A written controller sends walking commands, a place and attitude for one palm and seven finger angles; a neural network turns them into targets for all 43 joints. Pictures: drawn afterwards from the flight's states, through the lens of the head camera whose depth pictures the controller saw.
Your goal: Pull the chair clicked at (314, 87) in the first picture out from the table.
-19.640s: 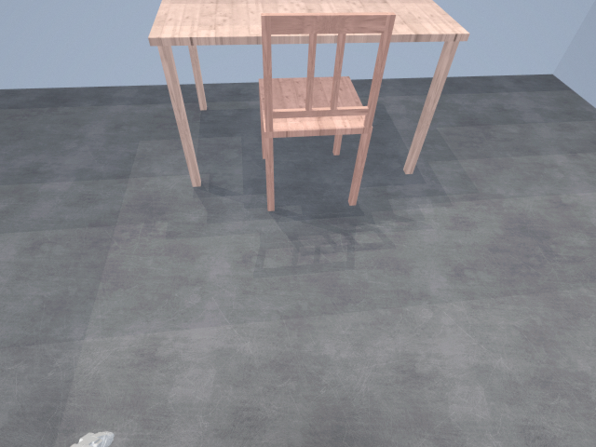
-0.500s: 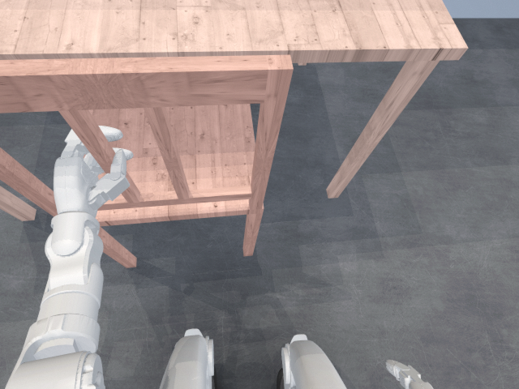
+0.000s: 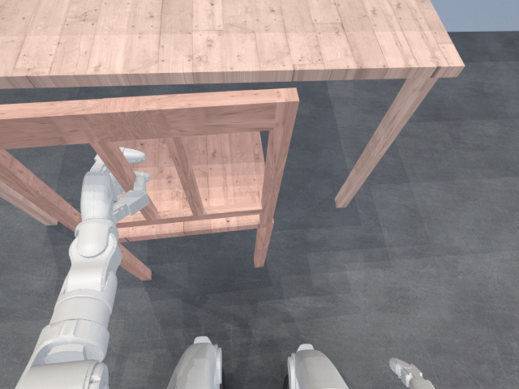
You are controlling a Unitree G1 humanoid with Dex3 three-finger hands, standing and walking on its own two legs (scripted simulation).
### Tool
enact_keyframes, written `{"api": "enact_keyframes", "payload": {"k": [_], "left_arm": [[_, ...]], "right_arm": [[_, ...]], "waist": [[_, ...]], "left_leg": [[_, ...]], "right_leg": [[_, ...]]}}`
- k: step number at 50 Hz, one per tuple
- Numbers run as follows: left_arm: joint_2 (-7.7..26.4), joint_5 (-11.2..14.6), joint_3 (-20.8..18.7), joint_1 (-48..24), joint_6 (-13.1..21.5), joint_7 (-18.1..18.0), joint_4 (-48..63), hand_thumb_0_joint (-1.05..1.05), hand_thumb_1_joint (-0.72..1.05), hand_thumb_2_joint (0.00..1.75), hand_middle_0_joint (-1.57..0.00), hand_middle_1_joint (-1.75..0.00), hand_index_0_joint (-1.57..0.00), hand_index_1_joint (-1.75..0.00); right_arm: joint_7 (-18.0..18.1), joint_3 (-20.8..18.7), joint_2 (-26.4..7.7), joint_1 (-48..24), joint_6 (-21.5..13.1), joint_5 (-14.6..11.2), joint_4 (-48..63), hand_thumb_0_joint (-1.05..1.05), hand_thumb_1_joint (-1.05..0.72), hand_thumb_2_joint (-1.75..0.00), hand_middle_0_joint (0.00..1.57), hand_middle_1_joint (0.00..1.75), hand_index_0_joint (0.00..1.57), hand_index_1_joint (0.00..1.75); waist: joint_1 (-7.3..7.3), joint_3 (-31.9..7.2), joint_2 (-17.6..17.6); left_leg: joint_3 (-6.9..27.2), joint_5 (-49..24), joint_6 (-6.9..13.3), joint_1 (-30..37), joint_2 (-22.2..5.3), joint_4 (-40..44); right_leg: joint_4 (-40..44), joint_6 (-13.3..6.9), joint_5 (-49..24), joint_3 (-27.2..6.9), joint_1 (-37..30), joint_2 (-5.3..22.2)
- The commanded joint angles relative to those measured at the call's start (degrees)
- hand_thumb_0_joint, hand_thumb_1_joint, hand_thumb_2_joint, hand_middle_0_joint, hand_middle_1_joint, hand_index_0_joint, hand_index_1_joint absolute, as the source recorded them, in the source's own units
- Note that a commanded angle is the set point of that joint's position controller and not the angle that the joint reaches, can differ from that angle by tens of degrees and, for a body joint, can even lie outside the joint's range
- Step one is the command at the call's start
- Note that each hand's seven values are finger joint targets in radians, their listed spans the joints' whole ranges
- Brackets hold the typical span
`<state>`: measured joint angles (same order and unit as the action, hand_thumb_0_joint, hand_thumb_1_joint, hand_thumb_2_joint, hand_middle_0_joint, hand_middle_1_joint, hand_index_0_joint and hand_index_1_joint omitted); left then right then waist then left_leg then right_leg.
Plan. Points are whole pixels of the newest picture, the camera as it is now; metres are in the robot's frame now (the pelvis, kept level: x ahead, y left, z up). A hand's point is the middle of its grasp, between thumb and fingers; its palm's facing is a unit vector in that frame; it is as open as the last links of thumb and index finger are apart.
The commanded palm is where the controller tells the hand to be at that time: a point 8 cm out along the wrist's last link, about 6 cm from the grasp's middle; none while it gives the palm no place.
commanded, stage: step backward, pulling the chair out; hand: left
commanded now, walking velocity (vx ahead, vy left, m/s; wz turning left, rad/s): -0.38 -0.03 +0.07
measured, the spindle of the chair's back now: (131, 184) +0.44 +0.21 -0.03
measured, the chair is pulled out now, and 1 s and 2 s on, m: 0.02 0.16 0.23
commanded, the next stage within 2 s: none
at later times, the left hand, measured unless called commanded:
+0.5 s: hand (158, 231) +0.34 +0.15 +0.00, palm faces +0.05 -0.99 -0.16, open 5.2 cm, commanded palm +0.32 +0.19 +0.01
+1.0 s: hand (161, 276) +0.28 +0.13 +0.00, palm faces +0.08 -0.98 -0.18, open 5.3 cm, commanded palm +0.27 +0.18 +0.01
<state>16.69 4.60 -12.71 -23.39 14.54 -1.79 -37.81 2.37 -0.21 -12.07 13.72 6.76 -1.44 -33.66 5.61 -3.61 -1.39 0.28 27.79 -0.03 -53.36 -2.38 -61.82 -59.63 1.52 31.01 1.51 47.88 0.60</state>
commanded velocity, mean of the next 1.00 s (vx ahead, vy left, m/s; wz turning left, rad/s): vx -0.38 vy -0.02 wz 0.09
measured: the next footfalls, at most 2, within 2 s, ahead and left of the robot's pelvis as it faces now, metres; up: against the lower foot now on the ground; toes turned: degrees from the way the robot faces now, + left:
left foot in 1.70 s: -0.11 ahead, +0.12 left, +0.00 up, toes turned +3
right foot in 1.92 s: -0.10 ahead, -0.14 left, +0.00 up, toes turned +1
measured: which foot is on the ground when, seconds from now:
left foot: down 0.00-1.00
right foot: down 0.00-1.00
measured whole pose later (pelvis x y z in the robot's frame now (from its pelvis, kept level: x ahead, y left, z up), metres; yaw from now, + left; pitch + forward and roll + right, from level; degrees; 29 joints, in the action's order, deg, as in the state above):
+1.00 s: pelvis -0.08 -0.01 +0.06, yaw +0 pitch +3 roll -1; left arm 11.3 4.3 -3.0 -27.9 13.3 -6.2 -61.7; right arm 7.0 -0.8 -14.0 13.2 -2.0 -1.7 -43.6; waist 3.0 6.3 -0.9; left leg -0.5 8.7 -0.6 -28.4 -2.6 -34.1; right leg -35.2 0.0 13.1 2.1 25.0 0.1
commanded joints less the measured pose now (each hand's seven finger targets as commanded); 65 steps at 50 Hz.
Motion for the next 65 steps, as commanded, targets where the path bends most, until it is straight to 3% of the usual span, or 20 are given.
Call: {"api": "enact_keyframes", "payload": {"k": [1, 4, 6, 10, 18, 29, 33, 37, 43, 45, 48, 51, 53, 54, 55, 58, 60, 61, 63, 65], "left_arm": [[8.7, -3.5, 2.9, -9.9, -4.2, -4.2, 1.3, 0.00, 0.90, 0.90, -0.50, -1.45, -0.50, -1.45], [9.8, -4.1, 2.8, -15.7, -2.9, -4.9, -3.1, 0.00, 0.90, 0.90, -0.50, -1.45, -0.50, -1.45], [8.4, -3.9, 4.0, -17.5, -1.7, -4.6, -5.8, 0.00, 0.90, 0.90, -0.50, -1.45, -0.50, -1.45], [6.6, -3.9, 5.9, -18.1, -0.7, -4.0, -9.6, 0.00, 0.90, 0.90, -0.50, -1.45, -0.50, -1.45], [6.7, -3.5, 5.8, -14.2, 0.6, -3.2, -7.1, 0.00, 0.90, 0.90, -0.50, -1.45, -0.50, -1.45], [7.6, -2.8, 6.8, -18.0, 1.3, -4.3, -9.3, 0.00, 0.90, 0.90, -0.50, -1.45, -0.50, -1.45], [9.6, -2.5, 6.3, -20.4, 2.0, -5.2, -11.7, 0.00, 0.90, 0.90, -0.50, -1.45, -0.50, -1.45], [7.3, -2.4, 8.3, -21.8, 3.0, -5.6, -13.4, 0.00, 0.90, 0.90, -0.50, -1.45, -0.50, -1.45], [5.8, -2.4, 8.8, -22.1, 3.3, -5.6, -13.8, 0.00, 0.90, 0.90, -0.50, -1.45, -0.50, -1.45], [4.1, -2.3, 9.8, -22.6, 3.0, -5.3, -13.1, 0.00, 0.90, 0.90, -0.50, -1.45, -0.50, -1.45], [5.9, -2.5, 8.4, -22.5, 2.4, -5.2, -13.0, 0.00, 0.90, 0.90, -0.50, -1.45, -0.50, -1.45], [5.5, -2.5, 9.2, -22.6, 2.4, -5.2, -13.2, 0.00, 0.90, 0.90, -0.50, -1.45, -0.50, -1.45], [9.3, -2.7, 7.1, -21.8, 2.6, -5.9, -13.8, 0.00, 0.90, 0.90, -0.50, -1.45, -0.50, -1.45], [8.6, -2.8, 7.7, -22.0, 2.3, -6.1, -14.7, 0.00, 0.90, 0.90, -0.50, -1.45, -0.50, -1.45], [7.4, -3.0, 8.4, -21.7, 2.1, -6.1, -15.0, 0.00, 0.90, 0.90, -0.50, -1.45, -0.50, -1.45], [7.9, -3.1, 7.4, -21.4, 1.1, -6.0, -15.3, 0.00, 0.90, 0.90, -0.50, -1.45, -0.50, -1.45], [4.7, -2.7, 9.7, -22.9, 1.3, -5.5, -14.3, 0.00, 0.90, 0.90, -0.50, -1.45, -0.50, -1.45], [4.1, -2.3, 10.1, -24.3, 1.9, -5.2, -12.6, 0.00, 0.90, 0.90, -0.50, -1.45, -0.50, -1.45], [3.0, -2.7, 10.3, -25.3, 2.0, -4.9, -11.4, 0.00, 0.90, 0.90, -0.50, -1.45, -0.50, -1.45], [1.7, -3.2, 10.7, -24.9, 1.7, -4.6, -11.3, 0.00, 0.90, 0.90, -0.50, -1.45, -0.50, -1.45]], "right_arm": [[2.7, -2.2, -9.8, 7.2, 0.6, -0.9, 4.7, 0.00, -0.90, -0.90, 0.20, 0.30, 0.20, 0.30], [3.1, -2.3, -10.2, 7.0, 0.5, -0.4, 3.1, 0.00, -0.90, -0.90, 0.20, 0.30, 0.20, 0.30], [3.1, -2.5, -10.2, 6.7, 0.2, 0.0, 2.4, 0.00, -0.90, -0.90, 0.20, 0.30, 0.20, 0.30], [3.0, -2.8, -10.3, 5.6, -0.2, 0.3, 2.1, 0.00, -0.90, -0.90, 0.20, 0.30, 0.20, 0.30], [3.4, -3.4, -10.4, 4.8, -1.6, 0.3, 1.7, 0.00, -0.90, -0.90, 0.20, 0.30, 0.20, 0.30], [4.3, -3.1, -10.1, 2.2, -4.5, -0.7, -0.8, 0.00, -0.90, -0.90, 0.20, 0.30, 0.20, 0.30], [4.8, -3.3, -10.5, 1.7, -6.5, -1.2, -2.2, 0.00, -0.90, -0.90, 0.20, 0.30, 0.20, 0.30], [4.9, -3.1, -10.2, 0.3, -8.6, -1.4, -3.8, 0.00, -0.90, -0.90, 0.20, 0.30, 0.20, 0.30], [5.5, -3.1, -11.4, 0.0, -10.4, -1.0, -4.6, 0.00, -0.90, -0.90, 0.20, 0.30, 0.20, 0.30], [5.2, -2.9, -10.6, -0.4, -10.5, -0.7, -4.5, 0.00, -0.90, -0.90, 0.20, 0.30, 0.20, 0.30], [5.2, -3.1, -10.7, -0.2, -10.8, -0.2, -4.6, 0.00, -0.90, -0.90, 0.20, 0.30, 0.20, 0.30], [4.9, -3.1, -10.2, 0.3, -11.4, -0.5, -4.6, 0.00, -0.90, -0.90, 0.20, 0.30, 0.20, 0.30], [5.0, -3.7, -10.5, 1.4, -11.8, -0.9, -5.1, 0.00, -0.90, -0.90, 0.20, 0.30, 0.20, 0.30], [4.9, -3.4, -10.1, 0.8, -11.7, -1.0, -6.0, 0.00, -0.90, -0.90, 0.20, 0.30, 0.20, 0.30], [4.9, -3.1, -9.9, 0.0, -11.6, -0.8, -6.2, 0.00, -0.90, -0.90, 0.20, 0.30, 0.20, 0.30], [5.6, -2.9, -10.9, -0.1, -11.5, -0.4, -7.1, 0.00, -0.90, -0.90, 0.20, 0.30, 0.20, 0.30], [5.9, -3.0, -11.6, 0.5, -11.4, -0.6, -7.2, 0.00, -0.90, -0.90, 0.20, 0.30, 0.20, 0.30], [5.6, -2.9, -11.6, -0.1, -11.2, -0.8, -6.5, 0.00, -0.90, -0.90, 0.20, 0.30, 0.20, 0.30], [5.4, -2.7, -11.3, -1.0, -10.4, 0.3, -5.9, 0.00, -0.90, -0.90, 0.20, 0.30, 0.20, 0.30], [4.6, -2.8, -10.1, -0.2, -10.2, 1.1, -5.7, 0.00, -0.90, -0.90, 0.20, 0.30, 0.20, 0.30]], "waist": [[-0.79, -25.9, -0.9], [-0.97, -24.2, -4.5], [-1.41, -22.7, -8.8], [-2.05, -19.7, -11.3], [-2.37, -22.4, -8.7], [-2.43, -18.5, -5.6], [-2.13, -13.9, -1.0], [-2.45, -11.9, 1.5], [-3.57, -12.6, -6.1], [-3.85, -13.0, -7.5], [-4.08, -12.1, -8.0], [-3.80, -11.6, -3.0], [-3.03, -12.4, 4.0], [-3.17, -12.3, 5.3], [-3.65, -12.4, 5.3], [-3.10, -13.7, 5.9], [-2.87, -13.4, 3.9], [-3.41, -14.6, 0.1], [-3.87, -15.4, -9.3], [-3.88, -16.1, -11.7]], "left_leg": [[2.2, -36.6, 1.8, 27.5, -1.9, 16.1], [2.6, -42.8, 1.4, 32.4, -3.2, 19.8], [4.3, -46.6, 1.6, 36.0, -4.6, 21.6], [6.6, -47.7, 1.9, 39.0, -6.2, 25.0], [6.5, -52.9, 1.6, 44.1, -6.8, 26.3], [4.5, -31.2, 1.3, 38.3, -5.6, 29.9], [2.1, -19.2, 0.5, 37.2, -2.6, 28.6], [1.8, -13.1, 0.0, 38.7, -1.6, 29.5], [10.3, -15.6, 3.3, 38.2, -7.2, 37.9], [11.9, -18.0, 4.3, 38.0, -9.2, 37.7], [11.7, -17.7, 4.2, 35.3, -9.2, 36.6], [6.9, -14.5, 2.1, 32.8, -5.5, 31.6], [1.5, -9.9, -1.1, 33.7, -0.3, 23.6], [1.0, -8.4, -2.0, 34.6, 0.9, 19.8], [1.9, -7.3, -2.1, 33.9, 1.1, 17.9], [3.7, -13.7, -1.9, 34.7, 0.2, 22.8], [5.9, -31.4, -0.4, 38.3, -3.6, 32.1], [9.6, -34.6, 1.5, 39.7, -6.5, 34.6], [15.4, -40.6, 4.6, 42.0, -10.4, 35.4], [17.3, -46.6, 5.7, 45.6, -12.6, 35.0]], "right_leg": [[15.7, -1.4, -44.6, -1.0, -23.2, 2.6], [18.8, -1.0, -46.5, -1.3, -25.8, 3.5], [20.2, -1.0, -41.1, -1.1, -24.3, 3.1], [22.8, -1.2, -33.6, -0.7, -24.6, 1.8], [25.3, -1.4, -39.3, -1.2, -29.1, 1.8], [29.7, -1.1, -30.9, -3.2, -31.3, 3.6], [36.3, -1.8, -20.8, -6.1, -28.7, 6.8], [39.1, -2.3, -12.5, -6.6, -26.7, 8.7], [29.0, -1.2, -11.0, -2.8, -27.4, 1.7], [25.7, -1.4, -11.9, -3.0, -27.5, 1.3], [26.6, -1.9, -12.1, -3.7, -29.4, 1.5], [32.9, -2.5, -12.5, -7.1, -31.0, 4.8], [39.3, -5.4, -14.7, -13.3, -30.5, 12.4], [40.8, -6.9, -17.5, -14.4, -29.6, 16.2], [40.2, -7.5, -22.9, -13.5, -31.2, 17.2], [34.4, -6.0, -40.2, -8.0, -36.1, 15.2], [29.7, -2.3, -40.7, -3.2, -35.6, 8.8], [27.3, -1.1, -32.2, -2.3, -34.6, 5.1], [21.2, -1.1, -20.8, -2.1, -30.2, 2.0], [17.5, -1.6, -8.5, -2.6, -25.9, 1.3]]}}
